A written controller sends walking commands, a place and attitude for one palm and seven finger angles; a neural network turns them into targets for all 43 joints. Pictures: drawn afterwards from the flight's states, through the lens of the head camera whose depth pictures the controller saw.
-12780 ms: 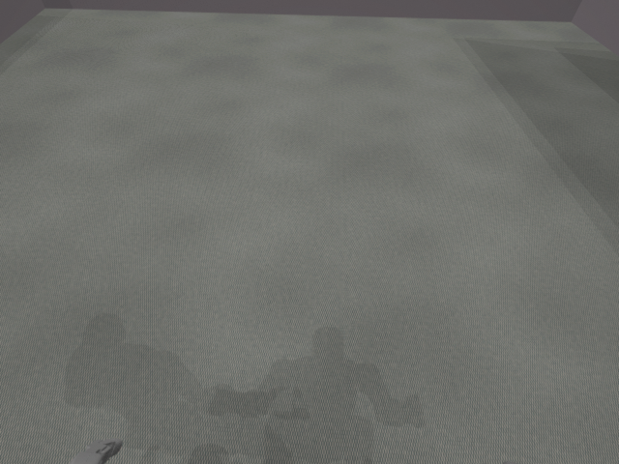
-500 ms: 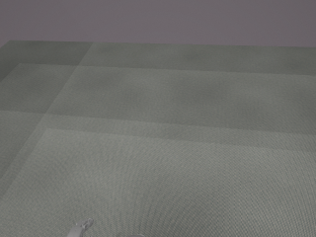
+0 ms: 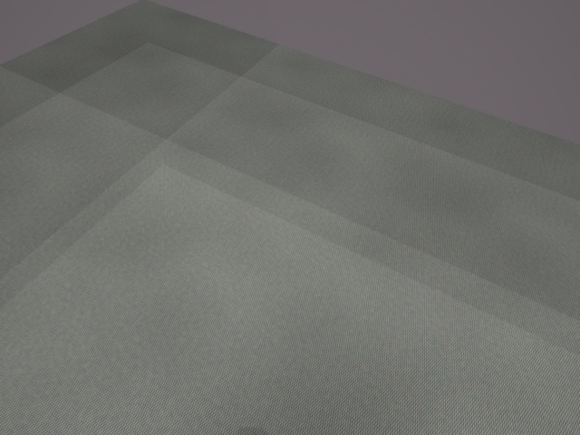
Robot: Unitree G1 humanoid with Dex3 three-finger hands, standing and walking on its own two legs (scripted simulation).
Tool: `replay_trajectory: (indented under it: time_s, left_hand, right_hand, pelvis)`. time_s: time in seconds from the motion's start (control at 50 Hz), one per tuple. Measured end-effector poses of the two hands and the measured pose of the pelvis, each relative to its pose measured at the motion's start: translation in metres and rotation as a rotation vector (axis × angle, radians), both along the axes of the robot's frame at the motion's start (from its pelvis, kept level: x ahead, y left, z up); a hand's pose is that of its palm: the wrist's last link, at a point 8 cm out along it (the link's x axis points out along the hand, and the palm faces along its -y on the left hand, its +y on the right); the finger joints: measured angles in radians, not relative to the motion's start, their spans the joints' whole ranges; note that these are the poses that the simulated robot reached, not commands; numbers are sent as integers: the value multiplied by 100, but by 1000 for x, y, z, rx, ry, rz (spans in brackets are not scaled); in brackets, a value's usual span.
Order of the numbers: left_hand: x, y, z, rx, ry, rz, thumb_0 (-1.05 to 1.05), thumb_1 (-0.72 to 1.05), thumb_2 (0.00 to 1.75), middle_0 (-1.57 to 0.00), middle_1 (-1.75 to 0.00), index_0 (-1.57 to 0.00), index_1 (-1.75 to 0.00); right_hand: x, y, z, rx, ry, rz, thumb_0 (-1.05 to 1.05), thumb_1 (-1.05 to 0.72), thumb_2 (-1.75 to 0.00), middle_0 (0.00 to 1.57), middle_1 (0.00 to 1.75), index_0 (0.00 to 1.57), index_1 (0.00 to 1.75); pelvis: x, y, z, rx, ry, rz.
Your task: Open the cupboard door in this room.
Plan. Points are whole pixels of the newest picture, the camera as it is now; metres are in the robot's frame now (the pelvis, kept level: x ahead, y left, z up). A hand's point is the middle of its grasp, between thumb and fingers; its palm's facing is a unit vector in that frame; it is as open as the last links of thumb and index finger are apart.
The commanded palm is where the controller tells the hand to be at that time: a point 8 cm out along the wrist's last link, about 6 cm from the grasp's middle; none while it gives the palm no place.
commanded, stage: turn or walk to find it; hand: left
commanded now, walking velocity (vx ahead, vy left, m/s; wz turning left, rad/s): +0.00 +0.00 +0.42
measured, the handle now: out of the picture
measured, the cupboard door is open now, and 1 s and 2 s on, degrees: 0 0 0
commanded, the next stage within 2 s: none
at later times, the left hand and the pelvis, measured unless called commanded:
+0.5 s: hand out of the picture +0.07 +0.18 -0.14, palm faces +0.17 -0.94 -0.28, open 7.4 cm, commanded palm none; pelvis -0.02 -0.03 +0.01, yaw +11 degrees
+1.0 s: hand out of the picture -0.12 +0.18 -0.18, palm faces +0.47 -0.85 -0.24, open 7.4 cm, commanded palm none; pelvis -0.05 -0.02 +0.00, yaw +26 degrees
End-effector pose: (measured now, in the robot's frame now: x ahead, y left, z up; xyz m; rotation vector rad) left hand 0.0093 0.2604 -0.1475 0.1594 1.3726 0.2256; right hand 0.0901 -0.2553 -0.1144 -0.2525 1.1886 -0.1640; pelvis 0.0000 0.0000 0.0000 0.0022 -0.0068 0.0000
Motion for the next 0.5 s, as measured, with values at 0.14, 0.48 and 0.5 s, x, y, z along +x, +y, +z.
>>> replay_trajectory:
  time_s: [0.14, 0.48, 0.5]
  left_hand:
    - [-4, 20, 14, 0, -20, 44, 0, 91, 90, -19, -30, -20, -30]
    - [44, -33, 40, 66, -241, 42, 0, 91, 90, -20, -30, -20, -30]
    - [41, -39, 43, 69, -246, 45, 0, 91, 90, -20, -30, -20, -30]
  right_hand:
    - [15, 33, 15, 13, -32, 65, 0, -90, -90, 20, 30, 20, 30]
    - [-37, -11, -32, 95, 132, 64, 0, -90, -90, 20, 30, 20, 30]
    - [-39, -15, -33, 97, 143, 68, 0, -90, -90, 20, 30, 20, 30]
  pelvis:
    - [-2, 13, 15, -25, 3, 45]
    - [-14, -31, 4, 14, 10, 180]
    - [-15, -34, 5, 18, 7, 194]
